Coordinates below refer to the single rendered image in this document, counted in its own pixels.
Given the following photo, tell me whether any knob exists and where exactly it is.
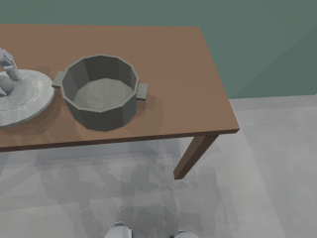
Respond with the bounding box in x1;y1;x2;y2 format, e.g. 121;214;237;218
0;75;15;94

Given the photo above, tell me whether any left robot hand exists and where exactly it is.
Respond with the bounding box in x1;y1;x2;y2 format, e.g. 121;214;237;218
0;48;21;98

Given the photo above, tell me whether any left robot shin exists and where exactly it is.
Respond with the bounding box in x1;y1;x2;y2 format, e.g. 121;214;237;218
114;222;127;227

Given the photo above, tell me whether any robot left thigh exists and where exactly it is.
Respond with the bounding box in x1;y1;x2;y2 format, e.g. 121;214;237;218
104;226;133;238

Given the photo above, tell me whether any pot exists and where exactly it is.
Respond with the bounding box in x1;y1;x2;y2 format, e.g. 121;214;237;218
52;54;149;132

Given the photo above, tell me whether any lid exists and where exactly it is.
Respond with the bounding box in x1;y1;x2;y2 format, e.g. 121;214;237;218
0;69;55;129

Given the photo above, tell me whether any table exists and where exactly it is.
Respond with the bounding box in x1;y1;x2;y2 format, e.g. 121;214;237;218
0;24;240;180

